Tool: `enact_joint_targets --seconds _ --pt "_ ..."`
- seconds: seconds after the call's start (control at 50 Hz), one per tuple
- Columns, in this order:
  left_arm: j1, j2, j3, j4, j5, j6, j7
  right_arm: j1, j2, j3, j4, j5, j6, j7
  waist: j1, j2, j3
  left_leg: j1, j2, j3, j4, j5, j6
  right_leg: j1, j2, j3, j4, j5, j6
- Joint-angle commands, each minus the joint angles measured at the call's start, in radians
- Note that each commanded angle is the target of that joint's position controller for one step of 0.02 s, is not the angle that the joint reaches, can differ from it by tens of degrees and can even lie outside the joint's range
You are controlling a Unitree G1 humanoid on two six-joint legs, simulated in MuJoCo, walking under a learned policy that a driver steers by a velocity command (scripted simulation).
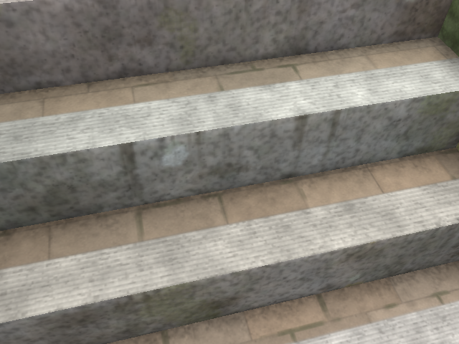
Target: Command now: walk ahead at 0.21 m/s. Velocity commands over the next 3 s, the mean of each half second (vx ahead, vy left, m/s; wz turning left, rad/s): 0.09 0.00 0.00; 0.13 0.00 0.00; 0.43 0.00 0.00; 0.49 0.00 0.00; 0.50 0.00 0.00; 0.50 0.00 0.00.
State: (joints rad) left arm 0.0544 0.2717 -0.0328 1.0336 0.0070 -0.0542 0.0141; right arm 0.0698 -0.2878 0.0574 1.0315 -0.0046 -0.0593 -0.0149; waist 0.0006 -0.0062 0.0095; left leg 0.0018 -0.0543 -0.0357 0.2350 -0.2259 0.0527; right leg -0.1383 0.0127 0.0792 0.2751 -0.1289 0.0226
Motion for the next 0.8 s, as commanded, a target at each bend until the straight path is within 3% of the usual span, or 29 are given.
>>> enact_joint_targets --seconds 0.02,0.36,0.38,0.44,0.48,0.72,0.74,0.76,0.8 --pt "-0.025 0.114 0.024 -0.033 0.000 -0.003 0.004 -0.016 -0.131 -0.028 -0.031 -0.001 -0.003 -0.005 0.000 0.008 -0.061 -0.033 0.162 -0.077 0.007 0.301 -0.017 0.052 -0.111 0.061 0.033 0.273 -0.025" --pt "0.045 0.112 0.037 0.021 0.003 0.025 0.009 0.067 -0.121 -0.039 0.008 -0.001 0.022 -0.018 0.003 0.005 -0.012 -0.092 0.149 -0.092 0.018 0.142 -0.002 0.011 -0.099 0.077 0.041 0.166 -0.023" --pt "0.064 0.178 0.066 0.024 0.000 0.019 0.015 0.123 -0.167 -0.057 0.008 -0.023 0.022 0.002 -0.021 0.018 -0.013 -0.107 0.108 -0.058 0.026 0.122 -0.006 -0.011 -0.052 0.055 0.043 0.119 -0.029" --pt "0.069 0.134 0.071 0.018 0.003 0.023 0.030 0.133 -0.122 -0.058 0.002 -0.018 0.017 0.017 -0.014 0.025 -0.005 -0.153 0.108 -0.059 0.032 0.128 -0.004 -0.005 -0.051 0.052 0.054 0.119 -0.035" --pt "0.080 0.119 0.074 0.016 0.004 0.026 0.034 0.141 -0.116 -0.060 -0.004 -0.014 0.011 0.017 -0.010 0.020 -0.015 -0.163 0.111 -0.060 0.040 0.149 -0.001 0.003 -0.053 0.052 0.066 0.131 -0.040" --pt "0.113 0.113 0.093 0.003 0.000 0.036 0.038 0.218 -0.107 -0.070 -0.034 -0.009 0.002 0.012 -0.008 0.005 -0.008 -0.190 0.112 -0.065 0.048 0.141 0.004 -0.006 -0.053 0.065 0.085 0.120 -0.043" --pt "0.112 0.049 0.063 0.014 0.009 0.040 0.019 0.168 -0.051 -0.047 -0.036 -0.011 0.010 -0.011 0.019 -0.017 -0.037 -0.166 0.150 -0.104 0.020 0.111 0.008 0.028 -0.087 0.075 0.059 0.125 -0.031" --pt "0.107 0.040 0.059 0.016 0.009 0.041 0.013 0.160 -0.056 -0.043 -0.043 -0.011 0.013 -0.020 0.016 -0.017 -0.029 -0.159 0.144 -0.105 -0.004 0.051 0.006 0.028 -0.082 0.080 0.041 0.098 -0.027" --pt "0.079 0.062 0.057 0.012 0.010 0.038 0.011 0.142 -0.077 -0.044 -0.047 -0.013 0.013 -0.025 0.012 -0.004 0.000 -0.156 0.140 -0.108 -0.035 -0.003 0.004 0.018 -0.079 0.082 0.023 0.088 -0.024"
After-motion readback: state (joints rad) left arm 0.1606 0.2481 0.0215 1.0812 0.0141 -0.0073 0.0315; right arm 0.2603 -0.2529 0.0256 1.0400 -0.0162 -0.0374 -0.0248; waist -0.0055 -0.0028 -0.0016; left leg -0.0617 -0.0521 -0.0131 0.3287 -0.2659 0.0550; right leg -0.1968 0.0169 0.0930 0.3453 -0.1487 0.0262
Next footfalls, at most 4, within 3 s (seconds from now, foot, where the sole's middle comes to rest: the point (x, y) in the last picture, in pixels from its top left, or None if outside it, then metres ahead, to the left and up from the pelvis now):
none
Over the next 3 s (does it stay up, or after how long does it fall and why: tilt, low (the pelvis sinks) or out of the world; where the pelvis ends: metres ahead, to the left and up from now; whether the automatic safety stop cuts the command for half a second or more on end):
stays up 0.00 0.00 0.00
